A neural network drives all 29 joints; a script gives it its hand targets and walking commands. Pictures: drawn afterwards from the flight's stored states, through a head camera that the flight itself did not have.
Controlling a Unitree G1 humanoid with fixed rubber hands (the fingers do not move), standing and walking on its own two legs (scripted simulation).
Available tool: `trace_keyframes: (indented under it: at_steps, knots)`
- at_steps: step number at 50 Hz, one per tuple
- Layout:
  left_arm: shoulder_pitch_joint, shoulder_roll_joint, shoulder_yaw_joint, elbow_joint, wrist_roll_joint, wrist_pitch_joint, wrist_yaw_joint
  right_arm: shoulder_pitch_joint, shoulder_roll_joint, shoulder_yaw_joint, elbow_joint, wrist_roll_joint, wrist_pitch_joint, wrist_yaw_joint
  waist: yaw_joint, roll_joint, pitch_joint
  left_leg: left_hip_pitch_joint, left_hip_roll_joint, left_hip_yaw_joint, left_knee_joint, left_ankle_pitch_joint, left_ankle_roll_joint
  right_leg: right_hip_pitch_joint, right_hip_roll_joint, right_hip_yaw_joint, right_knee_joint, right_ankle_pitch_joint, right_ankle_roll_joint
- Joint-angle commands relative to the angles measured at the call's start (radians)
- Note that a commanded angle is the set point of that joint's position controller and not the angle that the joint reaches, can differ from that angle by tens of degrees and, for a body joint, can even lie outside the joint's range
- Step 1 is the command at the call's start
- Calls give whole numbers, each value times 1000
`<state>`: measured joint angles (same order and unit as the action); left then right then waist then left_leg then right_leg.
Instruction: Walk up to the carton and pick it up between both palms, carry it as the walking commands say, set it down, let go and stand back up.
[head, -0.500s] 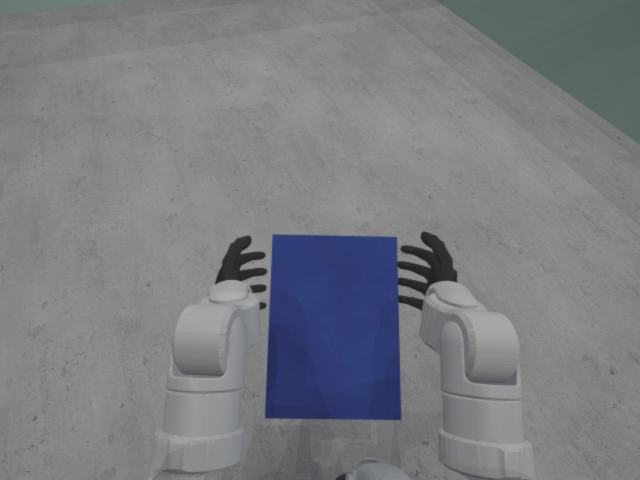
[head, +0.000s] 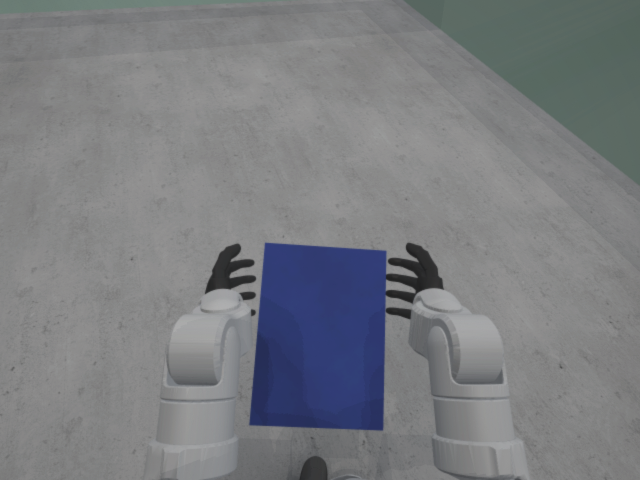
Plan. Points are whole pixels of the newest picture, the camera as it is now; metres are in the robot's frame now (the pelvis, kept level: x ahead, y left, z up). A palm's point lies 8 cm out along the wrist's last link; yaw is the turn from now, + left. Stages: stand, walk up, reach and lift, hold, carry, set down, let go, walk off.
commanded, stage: carry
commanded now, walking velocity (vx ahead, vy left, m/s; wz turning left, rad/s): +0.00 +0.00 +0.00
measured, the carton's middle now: (317, 330) +0.33 +0.01 -0.04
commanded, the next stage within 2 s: none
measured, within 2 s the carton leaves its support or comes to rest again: neither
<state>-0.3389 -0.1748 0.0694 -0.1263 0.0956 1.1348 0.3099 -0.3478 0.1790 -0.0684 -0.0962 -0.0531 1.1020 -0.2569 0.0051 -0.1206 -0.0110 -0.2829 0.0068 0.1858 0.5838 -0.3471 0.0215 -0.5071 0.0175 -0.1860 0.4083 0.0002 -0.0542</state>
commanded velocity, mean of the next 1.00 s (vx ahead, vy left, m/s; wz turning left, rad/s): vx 0.00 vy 0.00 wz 0.00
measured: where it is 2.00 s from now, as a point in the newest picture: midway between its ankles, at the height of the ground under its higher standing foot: outside the picture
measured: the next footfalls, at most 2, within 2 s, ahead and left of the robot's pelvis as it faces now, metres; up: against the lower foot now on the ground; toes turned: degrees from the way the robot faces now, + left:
right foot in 0.10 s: +0.15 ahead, -0.09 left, +0.00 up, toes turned -4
left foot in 0.38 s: -0.04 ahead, +0.06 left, +0.00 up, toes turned +9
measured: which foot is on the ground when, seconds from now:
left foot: down 0.00-0.22, up 0.24-0.36, down 0.38-1.00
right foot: down 0.00-0.00, up 0.02-0.08, down 0.10-0.38, up 0.40-0.52, down 0.54-1.00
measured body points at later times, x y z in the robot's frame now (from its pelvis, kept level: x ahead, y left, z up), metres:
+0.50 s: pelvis -0.10 -0.04 +0.00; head -0.11 -0.04 +0.45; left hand +0.22 +0.05 +0.09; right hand +0.20 -0.19 +0.10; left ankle -0.08 +0.05 -0.72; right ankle -0.03 -0.16 -0.71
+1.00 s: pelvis -0.17 -0.06 +0.00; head -0.18 -0.05 +0.45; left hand +0.14 +0.06 +0.08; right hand +0.15 -0.18 +0.09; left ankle -0.08 +0.05 -0.72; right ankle -0.06 -0.18 -0.72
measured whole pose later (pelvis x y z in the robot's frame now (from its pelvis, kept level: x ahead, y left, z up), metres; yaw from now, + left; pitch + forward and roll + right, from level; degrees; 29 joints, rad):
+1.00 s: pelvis -0.17 -0.06 +0.00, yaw +1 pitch +1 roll +0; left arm -0.39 -0.19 0.08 -0.03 0.11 1.18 0.30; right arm -0.39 0.19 -0.13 -0.04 -0.10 1.14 -0.24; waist 0.01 -0.03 -0.05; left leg -0.44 0.06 0.13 0.59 -0.19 0.03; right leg -0.46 -0.03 -0.07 0.55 -0.13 -0.02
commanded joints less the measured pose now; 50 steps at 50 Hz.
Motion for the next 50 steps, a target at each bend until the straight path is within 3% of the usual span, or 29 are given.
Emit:
trace_keyframes:
  at_steps: [1, 3, 4, 5, 6, 7, 8, 9, 10, 12, 15, 16, 17, 18, 19, 20, 21, 22, 23, 24, 25, 26, 27, 28, 31, 33, 38, 41, 50]
  knots:
    - [-579, -1081, -552, -270, -354, -75, -251, -427, 1114, 460, -184, 271, -57, 191, 20, 391, -424, -175, 336, -311, -262, -271, 120, 343, -117, 242, 278, -314, 95]
    - [-576, -1086, -507, -261, -361, -78, -241, -477, 1082, 463, -233, 281, -42, 187, 36, 147, -373, -36, 205, -102, -123, -167, 17, 200, -92, 208, 9, -160, 58]
    - [-557, -1068, -485, -247, -346, -71, -232, -468, 1078, 469, -224, 289, -27, 185, 21, 55, -385, 7, 165, -77, -70, -83, -4, 211, -104, 228, -10, -45, 55]
    - [-532, -1047, -472, -236, -331, -59, -223, -445, 1077, 473, -205, 291, -12, 179, 5, 13, -414, 42, 144, -95, -32, 21, -8, 246, -138, 259, 13, 56, 43]
    - [-486, -1026, -474, -215, -324, -40, -228, -354, 1079, 461, -151, 266, 0, 169, 1, -9, -457, -13, 127, -140, -49, 7, -5, 348, -178, 260, 41, 2, 36]
    - [-444, -1015, -470, -166, -322, -24, -238, -311, 1059, 448, -114, 240, 10, 163, 2, -10, -455, -66, 104, -137, -17, -116, 0, 362, -216, 310, -10, -169, 28]
    - [-447, -1006, -465, -134, -326, -17, -243, -319, 1038, 441, -99, 227, 17, 159, 2, -45, -438, -72, 70, -88, 7, -202, 2, 310, -241, 368, -121, -411, 33]
    - [-459, -1003, -443, -102, -317, -11, -244, -358, 1022, 438, -87, 220, 25, 157, 4, -112, -385, -37, 21, -11, 82, -239, 3, 209, -255, 433, -294, -611, 80]
    - [-478, -998, -422, -83, -307, -6, -242, -407, 1007, 435, -82, 217, 31, 157, 0, -177, -357, 30, -5, 14, 178, -201, 2, 109, -274, 458, -409, -728, 109]
    - [-508, -995, -410, -95, -302, -3, -245, -438, 1030, 450, -78, 235, 33, 159, -10, -148, -385, 89, -24, 31, 168, -161, 22, 123, -236, 321, -432, -639, 166]
    - [-492, -1033, -412, -105, -284, -9, -250, -431, 1078, 457, -85, 268, 23, 174, -10, -63, -460, 199, -58, 107, -35, -164, 32, 248, -130, 122, -363, -409, 269]
    - [-515, -1044, -419, -121, -281, -14, -248, -436, 1098, 457, -97, 280, 16, 180, -22, -16, -459, 241, -34, 109, -164, -125, 48, 253, -76, 58, -277, -350, 318]
    - [-534, -1055, -431, -138, -284, -18, -245, -434, 1111, 452, -107, 288, 9, 185, -33, 123, -427, 226, 60, -20, -306, -128, 73, 242, -15, 9, -108, -297, 330]
    - [-544, -1069, -447, -149, -295, -21, -242, -446, 1123, 445, -101, 290, 5, 188, -21, 384, -415, 93, 229, -305, -333, -140, 82, 279, -29, 69, 188, -275, 210]
    - [-556, -1079, -460, -149, -298, -24, -239, -438, 1136, 441, -84, 286, 6, 191, -4, 408, -395, -19, 319, -455, -344, -173, 71, 262, -84, 184, 296, -291, 99]
    - [-526, -1103, -473, -114, -300, -21, -241, -417, 1141, 431, -65, 269, 7, 189, 3, 388, -373, -123, 357, -462, -328, -209, 115, 276, -118, 262, 396, -256, 71]
    - [-519, -1108, -473, -110, -292, -24, -236, -415, 1131, 433, -69, 270, 14, 196, 8, 353, -357, -168, 333, -366, -310, -218, 134, 248, -90, 255, 430, -284, 64]
    - [-534, -1102, -461, -126, -287, -28, -227, -450, 1122, 437, -80, 287, 21, 208, 16, 328, -354, -131, 279, -268, -266, -207, 101, 187, -53, 220, 388, -313, 50]
    - [-567, -1098, -452, -141, -285, -29, -218, -514, 1116, 453, -104, 312, 26, 216, 20, 257, -345, -51, 225, -203, -199, -148, 68, 144, -43, 188, 242, -295, 30]
    - [-596, -1098, -443, -169, -284, -31, -213, -557, 1118, 478, -125, 332, 29, 218, 19, 176, -357, -1, 191, -177, -138, 4, 60, 189, -36, 146, 50, -213, 24]
    - [-606, -1081, -427, -202, -279, -31, -207, -545, 1117, 498, -135, 344, 35, 215, 5, 104, -432, 19, 175, -179, -57, 258, 49, 312, -84, 179, 32, -57, 19]
    - [-562, -1054, -410, -205, -275, -26, -208, -489, 1121, 507, -129, 338, 42, 204, 1, 18, -510, -25, 152, -179, 29, 317, 18, 453, -170, 260, 89, 224, -3]
    - [-499, -1053, -399, -182, -276, -22, -214, -453, 1131, 516, -130, 334, 46, 197, 0, -49, -528, -80, 131, -170, 64, 262, -3, 516, -211, 279, 137, 398, -23]
    - [-532, -1055, -409, -203, -292, -29, -212, -465, 1127, 513, -157, 338, 42, 193, 1, -81, -556, -70, 110, -166, 28, 209, -19, 496, -233, 293, 176, 396, -39]
    - [-508, -1084, -419, -146, -297, -18, -219, -439, 1106, 469, -119, 311, 41, 198, 1, 48, -539, 73, 111, -146, -4, 64, 5, 267, -214, 328, 60, 24, -26]
    - [-531, -1083, -443, -146, -302, -13, -226, -438, 1101, 456, -109, 298, 35, 199, 0, 91, -525, 74, 120, -161, -34, 35, 20, 228, -204, 318, 28, -143, -17]
    - [-562, -1101, -457, -136, -311, -16, -242, -489, 1103, 455, -131, 284, 20, 200, 2, 69, -458, 17, 124, -170, -79, -65, 28, 169, -184, 317, -38, -430, -7]
    - [-564, -1088, -448, -122, -306, -23, -246, -474, 1097, 437, -93, 269, 16, 202, 1, 65, -440, 4, 125, -178, -95, -96, 32, 149, -172, 303, -47, -486, -1]
    - [-562, -1066, -445, -97, -289, -45, -248, -459, 1085, 408, -38, 256, -9, 210, 4, 127, -443, -53, 147, -213, -166, -164, 32, 190, -139, 247, 20, -418, 13]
